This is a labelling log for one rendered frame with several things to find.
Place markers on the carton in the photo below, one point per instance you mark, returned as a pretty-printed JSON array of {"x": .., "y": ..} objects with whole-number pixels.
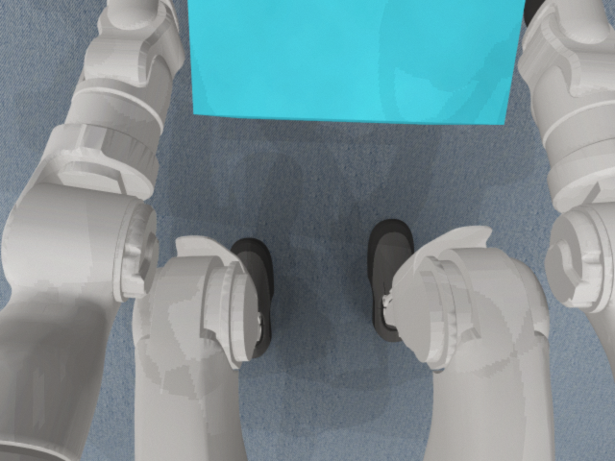
[{"x": 422, "y": 62}]

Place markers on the robot right forearm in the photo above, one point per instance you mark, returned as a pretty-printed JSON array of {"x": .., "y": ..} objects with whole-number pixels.
[{"x": 568, "y": 62}]

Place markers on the right robot hand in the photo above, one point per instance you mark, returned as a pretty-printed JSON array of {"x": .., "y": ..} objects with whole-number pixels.
[{"x": 530, "y": 9}]

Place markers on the robot right shin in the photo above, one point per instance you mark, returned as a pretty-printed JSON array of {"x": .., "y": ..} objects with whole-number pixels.
[{"x": 465, "y": 237}]

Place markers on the left robot upper arm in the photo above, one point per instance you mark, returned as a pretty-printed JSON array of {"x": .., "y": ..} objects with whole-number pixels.
[{"x": 74, "y": 256}]

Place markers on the robot left forearm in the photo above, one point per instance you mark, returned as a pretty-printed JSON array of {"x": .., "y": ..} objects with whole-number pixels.
[{"x": 111, "y": 133}]

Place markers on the left robot foot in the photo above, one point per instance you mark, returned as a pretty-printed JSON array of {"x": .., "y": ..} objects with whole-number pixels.
[{"x": 256, "y": 258}]

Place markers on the right robot upper arm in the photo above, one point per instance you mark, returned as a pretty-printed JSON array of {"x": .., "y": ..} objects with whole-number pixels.
[{"x": 580, "y": 267}]

